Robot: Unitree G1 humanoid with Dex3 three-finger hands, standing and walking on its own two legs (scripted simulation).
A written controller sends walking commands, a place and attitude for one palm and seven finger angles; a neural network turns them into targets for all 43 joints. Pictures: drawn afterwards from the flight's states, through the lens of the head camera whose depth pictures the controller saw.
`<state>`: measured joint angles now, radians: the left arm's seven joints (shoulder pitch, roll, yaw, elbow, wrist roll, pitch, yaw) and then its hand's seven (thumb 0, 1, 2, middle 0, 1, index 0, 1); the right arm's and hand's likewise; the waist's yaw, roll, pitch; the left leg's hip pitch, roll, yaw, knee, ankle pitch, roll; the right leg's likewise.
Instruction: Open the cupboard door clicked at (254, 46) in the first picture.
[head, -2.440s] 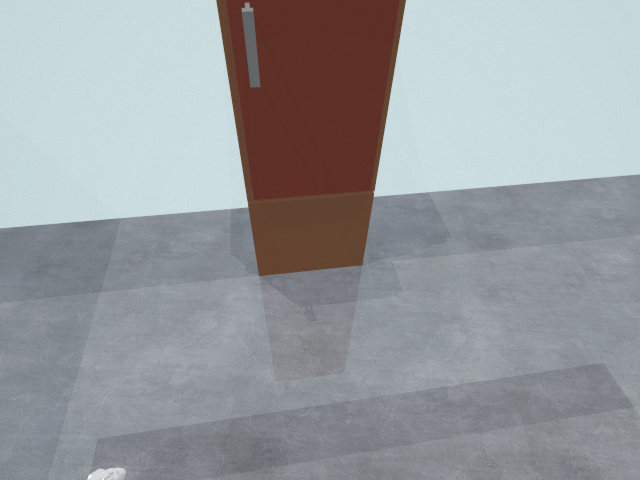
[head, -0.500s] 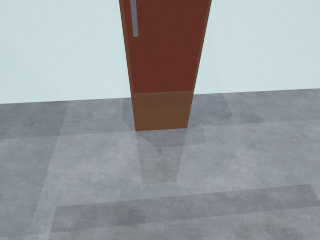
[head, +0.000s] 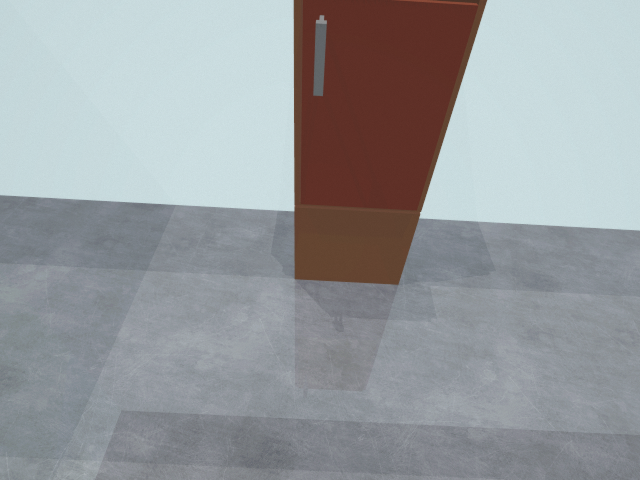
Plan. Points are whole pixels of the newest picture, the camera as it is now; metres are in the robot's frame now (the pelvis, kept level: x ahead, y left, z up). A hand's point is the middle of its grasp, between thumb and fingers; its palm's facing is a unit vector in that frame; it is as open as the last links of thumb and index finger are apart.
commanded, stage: take the last steps up to it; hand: left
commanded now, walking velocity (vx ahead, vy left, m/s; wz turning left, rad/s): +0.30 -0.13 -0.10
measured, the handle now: (320, 56) +0.96 +0.09 +0.13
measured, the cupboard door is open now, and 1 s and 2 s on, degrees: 0 0 0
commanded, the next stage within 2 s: come to a stop and stand still in 0.92 s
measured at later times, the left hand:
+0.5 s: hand (238, 418) +0.25 +0.15 -0.17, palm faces -0.09 -0.97 -0.23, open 7.3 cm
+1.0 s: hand (282, 388) +0.31 +0.09 -0.19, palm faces +0.02 -0.99 -0.11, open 7.3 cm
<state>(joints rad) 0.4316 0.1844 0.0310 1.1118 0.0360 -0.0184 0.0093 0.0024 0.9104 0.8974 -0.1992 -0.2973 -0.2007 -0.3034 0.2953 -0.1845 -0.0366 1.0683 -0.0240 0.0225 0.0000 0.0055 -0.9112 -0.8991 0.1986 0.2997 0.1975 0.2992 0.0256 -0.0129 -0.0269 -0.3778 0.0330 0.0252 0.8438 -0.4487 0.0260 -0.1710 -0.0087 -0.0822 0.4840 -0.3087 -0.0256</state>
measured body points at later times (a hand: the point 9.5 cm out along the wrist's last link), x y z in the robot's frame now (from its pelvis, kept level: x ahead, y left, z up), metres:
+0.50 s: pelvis +0.15 -0.05 -0.01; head +0.18 -0.06 +0.44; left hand +0.25 +0.20 -0.15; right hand +0.02 -0.24 -0.16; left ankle +0.04 +0.12 -0.74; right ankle +0.23 -0.19 -0.73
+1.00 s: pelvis +0.34 -0.08 +0.00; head +0.35 -0.05 +0.45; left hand +0.31 +0.14 -0.18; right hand +0.42 -0.31 -0.13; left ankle +0.36 +0.01 -0.74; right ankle +0.28 -0.20 -0.66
